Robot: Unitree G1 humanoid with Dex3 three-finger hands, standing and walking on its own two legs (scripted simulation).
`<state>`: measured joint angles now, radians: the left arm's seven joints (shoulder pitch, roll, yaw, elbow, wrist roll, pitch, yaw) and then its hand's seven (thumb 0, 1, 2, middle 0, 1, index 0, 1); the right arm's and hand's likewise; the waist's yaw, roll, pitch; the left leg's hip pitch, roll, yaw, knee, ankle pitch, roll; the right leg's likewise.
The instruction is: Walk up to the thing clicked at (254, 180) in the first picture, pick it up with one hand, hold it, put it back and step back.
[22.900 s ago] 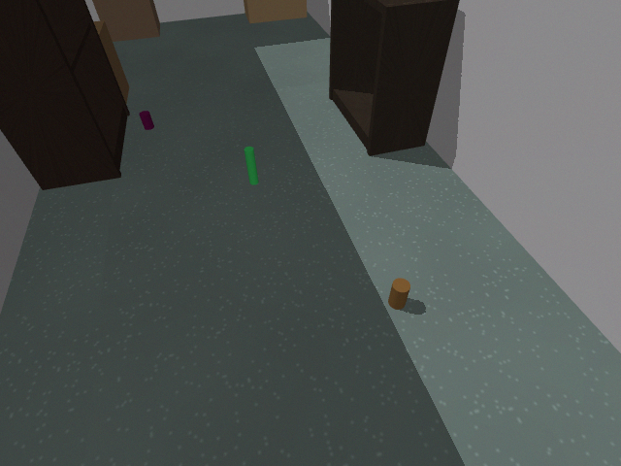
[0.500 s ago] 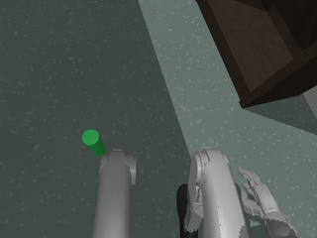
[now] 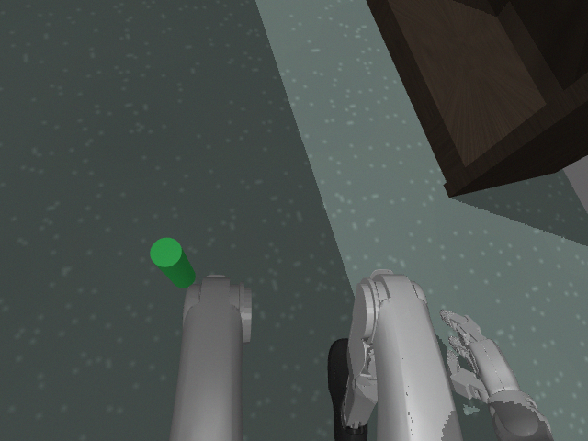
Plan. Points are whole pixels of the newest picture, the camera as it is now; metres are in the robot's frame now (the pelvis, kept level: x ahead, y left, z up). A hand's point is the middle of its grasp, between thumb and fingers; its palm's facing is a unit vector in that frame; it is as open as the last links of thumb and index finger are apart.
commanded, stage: go down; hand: left
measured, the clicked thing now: (176, 266) +0.38 +0.21 -0.26
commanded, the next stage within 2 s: none
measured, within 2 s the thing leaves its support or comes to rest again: neither
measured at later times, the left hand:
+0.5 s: hand out of the picture +0.31 +0.39 +0.01, palm faces +0.07 -1.00 -0.03, open 17.2 cm
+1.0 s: hand out of the picture +0.30 +0.38 +0.01, palm faces +0.08 -1.00 -0.03, open 17.2 cm
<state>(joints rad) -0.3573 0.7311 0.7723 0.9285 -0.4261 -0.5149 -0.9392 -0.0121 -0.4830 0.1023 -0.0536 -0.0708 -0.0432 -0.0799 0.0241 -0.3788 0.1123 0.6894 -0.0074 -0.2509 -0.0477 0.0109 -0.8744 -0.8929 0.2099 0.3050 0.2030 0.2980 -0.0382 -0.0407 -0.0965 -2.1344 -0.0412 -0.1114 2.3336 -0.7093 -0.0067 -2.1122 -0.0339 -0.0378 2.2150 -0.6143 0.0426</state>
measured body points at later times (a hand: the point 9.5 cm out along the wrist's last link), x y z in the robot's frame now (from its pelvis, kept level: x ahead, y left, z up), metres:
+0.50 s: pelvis +0.00 +0.00 +0.00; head +0.18 +0.07 +0.40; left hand +0.30 +0.44 +0.01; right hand +0.22 -0.26 -0.09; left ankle +0.08 +0.12 -0.33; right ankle +0.12 -0.14 -0.33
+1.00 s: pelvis +0.00 +0.00 +0.00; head +0.18 +0.07 +0.41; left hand +0.29 +0.44 +0.02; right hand +0.22 -0.26 -0.09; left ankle +0.08 +0.12 -0.33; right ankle +0.12 -0.14 -0.33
